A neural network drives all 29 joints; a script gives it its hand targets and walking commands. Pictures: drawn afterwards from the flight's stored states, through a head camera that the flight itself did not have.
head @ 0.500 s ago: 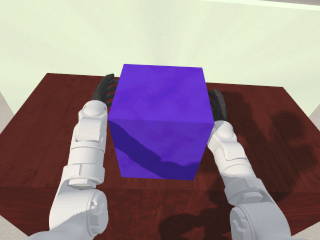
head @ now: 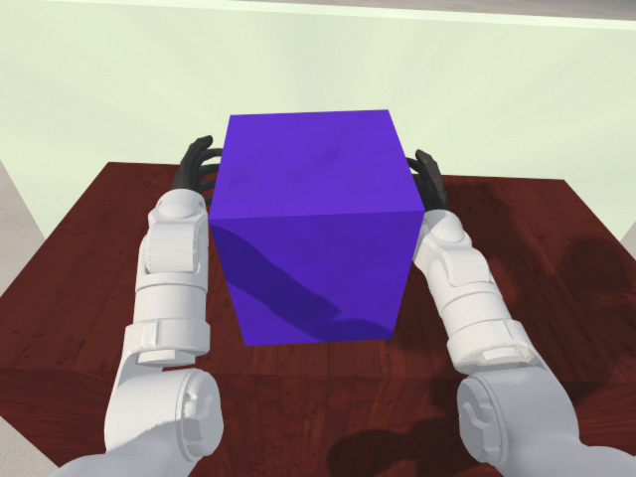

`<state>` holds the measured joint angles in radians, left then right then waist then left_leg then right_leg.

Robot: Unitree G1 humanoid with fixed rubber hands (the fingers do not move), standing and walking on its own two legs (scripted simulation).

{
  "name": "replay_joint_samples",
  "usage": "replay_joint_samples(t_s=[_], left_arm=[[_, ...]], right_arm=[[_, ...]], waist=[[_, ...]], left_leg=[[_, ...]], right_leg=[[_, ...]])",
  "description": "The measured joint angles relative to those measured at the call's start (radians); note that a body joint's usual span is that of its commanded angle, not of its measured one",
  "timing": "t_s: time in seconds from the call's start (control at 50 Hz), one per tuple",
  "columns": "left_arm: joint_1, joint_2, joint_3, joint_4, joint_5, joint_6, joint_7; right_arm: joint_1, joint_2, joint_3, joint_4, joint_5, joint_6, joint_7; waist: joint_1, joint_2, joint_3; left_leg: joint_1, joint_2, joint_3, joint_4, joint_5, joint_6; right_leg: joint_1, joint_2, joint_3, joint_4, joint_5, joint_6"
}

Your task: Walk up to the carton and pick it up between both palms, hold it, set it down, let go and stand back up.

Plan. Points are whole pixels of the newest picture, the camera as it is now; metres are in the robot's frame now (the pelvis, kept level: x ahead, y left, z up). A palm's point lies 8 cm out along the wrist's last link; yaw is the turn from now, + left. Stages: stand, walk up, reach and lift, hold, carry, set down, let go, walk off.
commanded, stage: reach and lift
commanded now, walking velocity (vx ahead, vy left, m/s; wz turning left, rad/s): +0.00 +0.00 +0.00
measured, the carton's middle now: (314, 231) +0.39 -0.04 +0.13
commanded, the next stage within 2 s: hold in 1.74 s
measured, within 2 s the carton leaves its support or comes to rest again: neither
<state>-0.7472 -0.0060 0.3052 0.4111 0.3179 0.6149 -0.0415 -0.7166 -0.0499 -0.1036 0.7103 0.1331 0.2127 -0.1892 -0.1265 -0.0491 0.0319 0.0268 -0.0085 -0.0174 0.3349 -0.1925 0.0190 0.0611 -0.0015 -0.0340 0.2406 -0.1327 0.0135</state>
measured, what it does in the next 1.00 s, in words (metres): stands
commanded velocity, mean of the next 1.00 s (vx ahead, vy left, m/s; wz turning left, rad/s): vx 0.00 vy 0.00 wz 0.00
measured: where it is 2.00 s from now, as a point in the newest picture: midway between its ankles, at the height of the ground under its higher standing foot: outside the picture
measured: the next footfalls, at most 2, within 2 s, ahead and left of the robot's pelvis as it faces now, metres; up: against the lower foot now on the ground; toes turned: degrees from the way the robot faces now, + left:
none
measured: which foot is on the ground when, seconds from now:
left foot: down 0.00-1.00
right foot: down 0.00-1.00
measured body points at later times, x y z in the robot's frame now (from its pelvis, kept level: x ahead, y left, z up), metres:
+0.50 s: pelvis -0.01 -0.01 +0.00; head -0.07 +0.02 +0.44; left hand +0.40 +0.12 +0.23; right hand +0.38 -0.18 +0.22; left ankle +0.01 +0.10 -0.75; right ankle +0.01 -0.13 -0.75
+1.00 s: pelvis +0.01 +0.00 +0.00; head -0.06 +0.03 +0.44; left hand +0.41 +0.13 +0.24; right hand +0.39 -0.17 +0.23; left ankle +0.01 +0.10 -0.75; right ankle +0.01 -0.13 -0.75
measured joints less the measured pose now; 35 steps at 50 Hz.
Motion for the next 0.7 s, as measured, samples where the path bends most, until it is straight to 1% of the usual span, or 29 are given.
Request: replay_joint_samples(t_s=[0.1,0.22,0.3,0.38,0.56,0.64,0.7], left_arm=[[0.016,0.007,-0.013,-0.044,-0.019,0.016,0.004],[-0.033,0.025,-0.002,-0.005,-0.037,0.023,0.012],[-0.084,0.034,0.016,0.039,-0.025,0.039,0.011],[-0.106,0.043,0.014,0.049,-0.024,0.052,0.011],[-0.111,0.048,0.027,0.074,-0.005,0.070,-0.002],[-0.084,0.053,-0.011,0.026,-0.035,0.072,0.013],[-0.083,0.049,-0.015,0.005,-0.051,0.070,0.029]], right_arm=[[0.003,-0.010,0.029,-0.029,0.026,0.009,-0.010],[-0.045,-0.007,0.006,-0.006,0.013,0.028,-0.011],[-0.092,-0.005,-0.019,0.045,0.002,0.035,-0.004],[-0.113,-0.007,-0.026,0.059,0.005,0.041,-0.002],[-0.139,-0.008,-0.024,0.104,0.021,0.063,-0.004],[-0.114,-0.021,0.006,0.059,0.053,0.060,-0.010],[-0.110,-0.034,0.022,0.033,0.074,0.061,-0.017]], waist=[[0.002,0.007,-0.004],[0.010,0.005,-0.040],[0.019,-0.002,-0.054],[0.021,-0.006,-0.063],[0.006,-0.013,-0.039],[-0.001,-0.006,-0.046],[0.000,0.001,-0.052]], left_leg=[[-0.019,0.007,-0.002,0.009,0.003,-0.006],[-0.048,0.008,0.000,0.004,0.014,-0.008],[-0.052,0.008,0.002,-0.007,0.023,-0.010],[-0.057,0.010,-0.003,-0.004,0.022,-0.014],[-0.037,0.010,-0.013,0.004,0.011,-0.014],[-0.064,0.012,-0.015,0.024,0.001,-0.016],[-0.076,0.013,-0.013,0.035,-0.007,-0.014]], right_leg=[[-0.018,0.007,-0.002,0.006,0.005,-0.006],[-0.059,0.008,0.000,0.025,0.005,-0.011],[-0.071,0.008,0.002,0.030,0.005,-0.014],[-0.072,0.010,-0.003,0.028,0.004,-0.016],[-0.043,0.010,-0.013,0.024,-0.003,-0.015],[-0.061,0.012,-0.015,0.026,-0.005,-0.014],[-0.070,0.013,-0.013,0.028,-0.007,-0.012]])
